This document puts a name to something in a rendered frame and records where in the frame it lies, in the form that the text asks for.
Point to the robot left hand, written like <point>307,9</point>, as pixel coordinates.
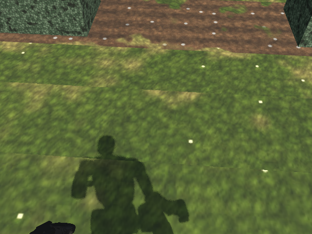
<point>54,228</point>

